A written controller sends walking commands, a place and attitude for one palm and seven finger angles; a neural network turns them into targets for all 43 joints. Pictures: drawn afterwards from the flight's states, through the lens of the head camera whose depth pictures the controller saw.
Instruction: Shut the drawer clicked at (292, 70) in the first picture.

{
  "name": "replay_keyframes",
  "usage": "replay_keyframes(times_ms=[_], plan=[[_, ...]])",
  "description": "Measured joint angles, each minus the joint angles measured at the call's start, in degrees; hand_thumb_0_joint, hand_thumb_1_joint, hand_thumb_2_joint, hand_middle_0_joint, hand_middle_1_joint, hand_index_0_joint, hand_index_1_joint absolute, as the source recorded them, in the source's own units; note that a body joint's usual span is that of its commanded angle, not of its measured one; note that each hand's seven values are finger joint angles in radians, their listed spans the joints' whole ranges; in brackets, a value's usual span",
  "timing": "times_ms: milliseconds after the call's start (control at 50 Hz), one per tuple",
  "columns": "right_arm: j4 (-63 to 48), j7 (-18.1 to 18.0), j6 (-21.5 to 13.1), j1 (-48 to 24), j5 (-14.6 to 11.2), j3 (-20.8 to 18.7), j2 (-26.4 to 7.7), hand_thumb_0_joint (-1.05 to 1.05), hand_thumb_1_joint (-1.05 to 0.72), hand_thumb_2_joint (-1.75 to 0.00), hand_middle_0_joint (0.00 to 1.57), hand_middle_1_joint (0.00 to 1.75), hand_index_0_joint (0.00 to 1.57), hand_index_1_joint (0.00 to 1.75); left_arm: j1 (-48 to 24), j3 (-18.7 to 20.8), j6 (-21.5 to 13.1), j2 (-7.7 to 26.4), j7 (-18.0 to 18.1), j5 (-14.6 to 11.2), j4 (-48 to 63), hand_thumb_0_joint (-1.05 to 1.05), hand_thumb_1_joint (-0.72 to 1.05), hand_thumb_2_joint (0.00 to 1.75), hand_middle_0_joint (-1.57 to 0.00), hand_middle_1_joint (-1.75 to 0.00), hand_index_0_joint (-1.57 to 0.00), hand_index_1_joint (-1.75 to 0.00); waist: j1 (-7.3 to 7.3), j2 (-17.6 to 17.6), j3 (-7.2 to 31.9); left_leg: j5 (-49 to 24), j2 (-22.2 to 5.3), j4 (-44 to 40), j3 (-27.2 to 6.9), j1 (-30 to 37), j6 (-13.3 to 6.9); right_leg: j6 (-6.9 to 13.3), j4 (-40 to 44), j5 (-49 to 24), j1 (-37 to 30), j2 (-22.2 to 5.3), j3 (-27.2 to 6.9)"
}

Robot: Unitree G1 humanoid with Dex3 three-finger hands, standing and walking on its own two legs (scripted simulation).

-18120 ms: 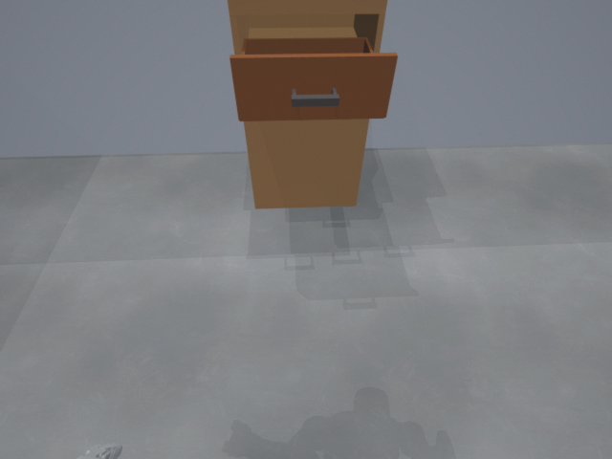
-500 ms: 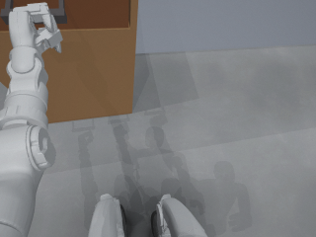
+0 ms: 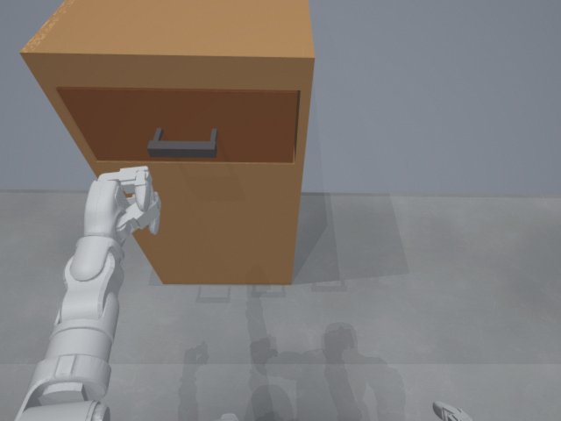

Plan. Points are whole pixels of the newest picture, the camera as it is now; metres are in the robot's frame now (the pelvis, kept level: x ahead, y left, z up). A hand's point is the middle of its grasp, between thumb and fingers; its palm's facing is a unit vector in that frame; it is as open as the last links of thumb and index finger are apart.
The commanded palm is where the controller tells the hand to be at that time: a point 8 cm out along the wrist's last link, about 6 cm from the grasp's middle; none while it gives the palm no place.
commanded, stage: draw the hand back to the body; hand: left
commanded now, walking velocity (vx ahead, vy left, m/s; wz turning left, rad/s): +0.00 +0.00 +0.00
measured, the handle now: (184, 141) +0.61 +0.19 +0.01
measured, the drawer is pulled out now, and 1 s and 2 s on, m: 0.00 0.00 0.00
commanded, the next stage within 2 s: step back with the hand held close in 0.92 s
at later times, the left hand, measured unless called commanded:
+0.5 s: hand (55, 293) +0.23 +0.22 +0.16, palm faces +0.28 -0.92 -0.29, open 3.3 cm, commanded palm +0.18 +0.27 +0.18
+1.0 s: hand out of the picture +0.16 +0.24 +0.20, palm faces +0.39 -0.84 -0.37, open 3.2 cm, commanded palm +0.11 +0.28 +0.22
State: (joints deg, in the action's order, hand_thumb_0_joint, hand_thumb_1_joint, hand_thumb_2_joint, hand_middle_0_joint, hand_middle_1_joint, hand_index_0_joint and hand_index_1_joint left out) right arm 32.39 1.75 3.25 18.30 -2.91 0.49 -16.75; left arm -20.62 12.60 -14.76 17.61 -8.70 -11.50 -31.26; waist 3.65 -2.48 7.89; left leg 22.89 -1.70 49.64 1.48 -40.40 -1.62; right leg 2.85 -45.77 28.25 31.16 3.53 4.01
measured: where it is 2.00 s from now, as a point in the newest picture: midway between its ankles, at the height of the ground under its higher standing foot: outside the picture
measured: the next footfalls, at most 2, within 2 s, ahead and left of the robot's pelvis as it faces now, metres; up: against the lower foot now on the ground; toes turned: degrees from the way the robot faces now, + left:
none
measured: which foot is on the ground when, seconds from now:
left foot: down 0.00-1.00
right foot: down 0.00-1.00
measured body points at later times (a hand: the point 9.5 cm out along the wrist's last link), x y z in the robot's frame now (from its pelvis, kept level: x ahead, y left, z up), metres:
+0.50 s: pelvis -0.01 +0.00 +0.04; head -0.03 -0.02 +0.49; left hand +0.21 +0.27 +0.18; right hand +0.19 -0.21 -0.04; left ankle +0.01 +0.10 -0.70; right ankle -0.06 -0.09 -0.70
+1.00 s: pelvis -0.02 +0.00 +0.05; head -0.04 -0.02 +0.49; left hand +0.13 +0.28 +0.22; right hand +0.18 -0.22 -0.04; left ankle +0.01 +0.10 -0.70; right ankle -0.06 -0.09 -0.70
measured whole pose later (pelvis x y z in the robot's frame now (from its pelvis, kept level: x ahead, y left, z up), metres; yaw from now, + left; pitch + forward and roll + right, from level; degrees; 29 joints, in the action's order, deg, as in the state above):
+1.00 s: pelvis -0.02 +0.00 +0.05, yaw +1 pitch -5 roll -1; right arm 35.5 -4.4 -3.5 11.0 -0.3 1.8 -14.3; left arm 29.8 14.8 -6.4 18.6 5.3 -4.4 24.7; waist -4.1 -4.1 -1.1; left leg 10.7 0.2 23.6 2.3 -8.2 -1.7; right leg 2.4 -19.0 15.3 -0.9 2.5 2.7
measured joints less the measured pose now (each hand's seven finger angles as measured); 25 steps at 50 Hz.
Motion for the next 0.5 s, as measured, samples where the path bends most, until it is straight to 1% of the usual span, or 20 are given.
replay_keyframes(times_ms=[60,80,140,180,220,280,340,500], plan=[[-1.08,-0.76,-0.79,-2.60,-0.28,-0.10,-0.42,0.00,-0.91,-0.89,0.20,0.30,0.20,0.30,4.04,-1.14,1.29,-0.97,-0.94,-0.95,4.26,0.01,0.90,0.89,-1.40,-1.60,-1.40,-1.60,-1.09,-0.14,-0.51,-0.57,0.42,-1.33,0.09,2.84,-0.10,-0.12,0.98,-0.39,-2.71,-0.37,-0.09],[-1.22,-1.19,-0.68,-3.61,-0.33,-0.02,-0.27,0.00,-0.91,-0.89,0.20,0.30,0.20,0.30,5.58,-1.84,2.05,-0.95,0.12,0.31,6.28,0.01,0.90,0.89,-1.40,-1.60,-1.40,-1.60,-1.58,0.08,-0.79,-0.87,0.56,-2.12,0.36,4.11,-0.09,-0.14,1.49,-0.53,-3.77,-0.52,-0.37],[-1.55,-2.89,0.49,-6.64,-0.28,0.40,0.55,0.00,-0.91,-0.89,0.20,0.30,0.20,0.30,10.87,-4.72,5.41,-0.56,5.25,3.99,13.21,0.01,0.90,0.89,-1.40,-1.60,-1.40,-1.60,-2.84,0.28,-2.09,-2.60,0.88,-6.23,1.16,9.16,0.09,-0.09,4.81,-2.13,-8.18,-0.83,-1.21],[-1.79,-3.83,1.13,-8.14,-0.22,0.93,1.09,0.01,-0.91,-0.89,0.20,0.30,0.20,0.30,13.93,-6.03,7.44,-0.45,7.91,5.38,16.85,0.01,0.90,0.89,-1.40,-1.60,-1.40,-1.60,-3.59,0.21,-2.83,-4.05,1.18,-9.36,1.47,12.50,-0.09,-0.35,7.59,-3.55,-11.25,-1.06,-1.55],[-1.90,-4.62,1.59,-9.30,-0.19,1.59,1.64,0.01,-0.91,-0.89,0.20,0.30,0.20,0.30,16.22,-6.58,9.07,-0.25,9.72,6.12,19.42,0.01,0.90,0.89,-1.40,-1.60,-1.40,-1.60,-4.25,0.20,-3.58,-5.47,1.45,-12.29,1.57,15.57,-0.17,-0.46,10.28,-4.89,-14.18,-1.24,-1.68],[-1.88,-5.35,1.69,-10.44,-0.11,2.50,2.34,0.01,-0.91,-0.89,0.20,0.30,0.20,0.30,18.77,-6.60,11.05,-0.03,11.60,6.60,22.71,0.01,0.90,0.89,-1.40,-1.60,-1.40,-1.60,-5.08,0.08,-4.96,-7.34,1.75,-16.01,1.41,19.65,-0.16,-0.43,14.02,-6.72,-18.29,-1.38,-1.58],[-1.57,-5.63,1.14,-10.88,0.22,3.27,2.84,0.01,-0.91,-0.89,0.20,0.30,0.20,0.30,21.72,-6.17,12.12,0.10,12.62,6.63,26.59,0.01,0.90,0.89,-1.40,-1.60,-1.40,-1.60,-5.69,-0.18,-6.15,-8.87,1.93,-19.14,1.29,23.09,-0.16,-0.42,17.41,-8.39,-21.85,-1.42,-1.53],[0.04,-5.24,-0.56,-9.70,1.45,3.93,3.37,0.01,-0.91,-0.89,0.20,0.30,0.20,0.30,33.08,-4.26,12.50,0.25,13.25,6.69,39.47,0.01,0.90,0.89,-1.40,-1.60,-1.40,-1.60,-6.41,-0.89,-8.02,-11.57,2.23,-25.07,1.51,29.66,-0.22,-0.53,23.76,-11.45,-28.48,-1.52,-1.88]])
